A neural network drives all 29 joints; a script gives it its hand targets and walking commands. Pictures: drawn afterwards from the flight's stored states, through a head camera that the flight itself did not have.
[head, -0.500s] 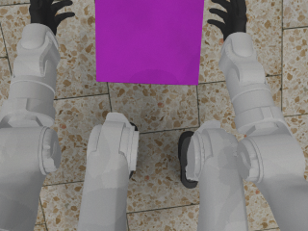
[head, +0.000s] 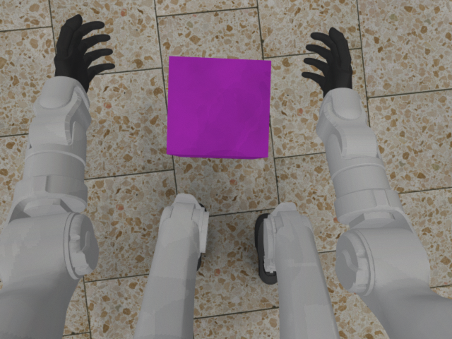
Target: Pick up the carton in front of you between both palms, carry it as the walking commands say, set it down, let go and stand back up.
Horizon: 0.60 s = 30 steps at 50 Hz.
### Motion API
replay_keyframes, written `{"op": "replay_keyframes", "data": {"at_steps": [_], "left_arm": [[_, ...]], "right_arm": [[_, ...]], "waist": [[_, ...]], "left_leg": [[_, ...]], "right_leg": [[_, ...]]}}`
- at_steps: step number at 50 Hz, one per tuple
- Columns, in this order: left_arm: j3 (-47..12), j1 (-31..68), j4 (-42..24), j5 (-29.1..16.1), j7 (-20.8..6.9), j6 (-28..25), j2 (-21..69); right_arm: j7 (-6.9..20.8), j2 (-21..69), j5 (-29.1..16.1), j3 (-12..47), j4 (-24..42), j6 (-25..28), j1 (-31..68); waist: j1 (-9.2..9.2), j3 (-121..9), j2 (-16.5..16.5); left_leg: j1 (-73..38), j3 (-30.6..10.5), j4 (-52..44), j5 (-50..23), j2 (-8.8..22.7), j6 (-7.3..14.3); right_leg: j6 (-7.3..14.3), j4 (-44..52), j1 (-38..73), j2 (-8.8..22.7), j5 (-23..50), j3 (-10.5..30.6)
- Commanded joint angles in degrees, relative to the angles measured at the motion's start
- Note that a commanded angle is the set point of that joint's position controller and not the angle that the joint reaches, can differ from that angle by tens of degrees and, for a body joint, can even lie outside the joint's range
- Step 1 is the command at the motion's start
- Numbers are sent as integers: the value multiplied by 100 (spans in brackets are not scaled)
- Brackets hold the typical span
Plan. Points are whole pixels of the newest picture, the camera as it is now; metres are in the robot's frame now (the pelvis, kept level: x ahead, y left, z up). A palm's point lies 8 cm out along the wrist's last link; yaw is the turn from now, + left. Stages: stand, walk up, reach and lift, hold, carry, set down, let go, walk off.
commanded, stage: set down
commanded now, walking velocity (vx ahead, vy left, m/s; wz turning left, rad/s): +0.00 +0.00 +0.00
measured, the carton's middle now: (218, 117) +0.48 +0.06 -0.39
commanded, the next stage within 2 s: let go in 0.36 s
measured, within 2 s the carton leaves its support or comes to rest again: neither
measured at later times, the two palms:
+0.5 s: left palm out of the picture +0.47 +0.28 +0.03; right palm (402, 62) +0.49 -0.12 +0.03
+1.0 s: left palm out of the picture +0.32 +0.25 +0.16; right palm out of the picture +0.35 -0.20 +0.15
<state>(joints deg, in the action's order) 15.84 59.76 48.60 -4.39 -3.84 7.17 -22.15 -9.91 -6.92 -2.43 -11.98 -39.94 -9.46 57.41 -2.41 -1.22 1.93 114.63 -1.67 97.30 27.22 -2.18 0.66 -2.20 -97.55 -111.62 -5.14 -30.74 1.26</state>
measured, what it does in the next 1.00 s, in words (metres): rises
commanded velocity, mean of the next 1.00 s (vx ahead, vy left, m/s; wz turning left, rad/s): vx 0.00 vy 0.00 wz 0.00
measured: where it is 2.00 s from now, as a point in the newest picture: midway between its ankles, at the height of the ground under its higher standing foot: (230, 255)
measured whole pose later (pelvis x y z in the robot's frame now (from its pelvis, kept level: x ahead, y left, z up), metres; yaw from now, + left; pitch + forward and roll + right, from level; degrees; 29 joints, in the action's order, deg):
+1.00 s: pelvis +0.11 +0.00 +0.24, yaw +3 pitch +19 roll +0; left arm 6.6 1.0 31.6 -0.4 -3.7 -1.6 -12.1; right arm 0.4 -8.8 1.6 -4.5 -30.3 0.5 0.8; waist -0.4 -3.2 0.2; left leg 39.4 -2.7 36.0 15.6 -2.7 1.1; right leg -0.3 -36.2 -37.0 -1.9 -18.2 3.8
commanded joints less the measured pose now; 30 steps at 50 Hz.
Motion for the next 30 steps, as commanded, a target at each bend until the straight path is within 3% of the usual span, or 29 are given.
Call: {"op": "replay_keyframes", "data": {"at_steps": [1,21,26,30], "left_arm": [[141,1108,-785,7,-74,-43,-872],[345,176,-389,566,-240,-335,-428],[218,-1009,-783,875,-205,-322,-285],[17,-1954,-1409,858,-155,-392,-119]], "right_arm": [[1,-384,47,-15,873,34,1063],[310,-124,444,-217,582,296,-147],[376,-159,763,-80,840,324,-1320],[496,-236,801,125,1299,422,-2173]], "waist": [[-214,-6177,-339],[-100,-5326,-416],[-82,-5569,-402],[-54,-5213,-428]], "left_leg": [[-4603,386,-1306,-2024,-92,-209],[-6500,123,-3466,-2835,-57,-171],[-7589,74,-4007,-3244,-60,-149],[-8377,-36,-4457,-3533,-15,-132]], "right_leg": [[-105,1232,2703,-191,1075,-605],[-146,3573,4045,-11,1812,-358],[-128,4141,4830,10,2127,-353],[-46,4608,5331,54,2261,-286]]}}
